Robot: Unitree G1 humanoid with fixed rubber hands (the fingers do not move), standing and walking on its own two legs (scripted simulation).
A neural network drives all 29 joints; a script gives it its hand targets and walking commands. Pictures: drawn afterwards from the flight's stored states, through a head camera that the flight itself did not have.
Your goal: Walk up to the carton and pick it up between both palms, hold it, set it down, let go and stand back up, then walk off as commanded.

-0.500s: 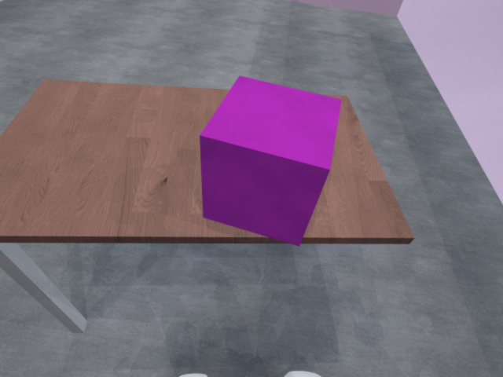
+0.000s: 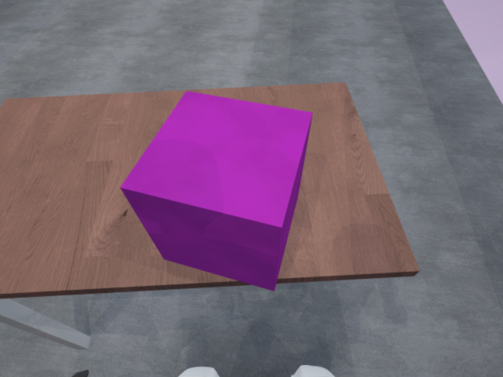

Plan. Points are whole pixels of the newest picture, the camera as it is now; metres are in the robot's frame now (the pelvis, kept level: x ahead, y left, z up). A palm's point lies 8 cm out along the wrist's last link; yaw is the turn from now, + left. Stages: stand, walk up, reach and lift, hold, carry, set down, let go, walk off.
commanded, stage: walk up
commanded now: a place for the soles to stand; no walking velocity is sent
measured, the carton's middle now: (231, 192) +0.38 +0.05 +0.05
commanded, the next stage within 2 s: reach and lift in 1.30 s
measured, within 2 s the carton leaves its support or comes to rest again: neither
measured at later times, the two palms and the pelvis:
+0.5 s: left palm out of the picture +0.10 +0.33 -0.10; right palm out of the picture +0.08 -0.28 -0.09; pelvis -0.01 +0.03 +0.00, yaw +0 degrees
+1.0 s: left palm out of the picture +0.12 +0.32 -0.09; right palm out of the picture +0.08 -0.29 -0.09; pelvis -0.01 +0.02 +0.00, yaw -1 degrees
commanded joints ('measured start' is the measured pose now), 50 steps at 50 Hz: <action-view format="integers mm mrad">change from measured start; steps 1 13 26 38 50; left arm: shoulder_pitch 21 -89 -185 -193 -207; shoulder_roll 235 164 192 183 203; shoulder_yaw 75 55 50 48 49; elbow -33 46 51 54 45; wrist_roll -12 -21 -11 -17 -12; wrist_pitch -9 37 14 7 3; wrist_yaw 34 -5 -14 -5 -2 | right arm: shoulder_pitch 10 -164 -179 -171 -170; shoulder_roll -155 -201 -173 -163 -174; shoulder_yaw -54 -43 -41 -41 -48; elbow -12 -22 10 17 1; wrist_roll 11 -23 -17 -17 -25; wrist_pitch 7 -34 -26 -24 -14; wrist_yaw -18 -1 10 11 15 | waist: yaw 28 65 20 19 15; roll -187 123 58 37 56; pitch -147 -19 -58 -119 -128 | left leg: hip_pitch -69 -110 23 64 65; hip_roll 19 199 136 114 114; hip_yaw -61 -202 -144 -100 -108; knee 67 -475 -430 -399 -403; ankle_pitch -13 3 116 243 170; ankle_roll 9 94 52 40 54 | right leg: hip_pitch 211 137 63 107 79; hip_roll -227 -6 -54 -61 -69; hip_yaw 240 48 78 95 105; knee -162 -85 -167 -162 -175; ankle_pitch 588 -79 -33 97 18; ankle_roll -200 -34 -34 -36 -50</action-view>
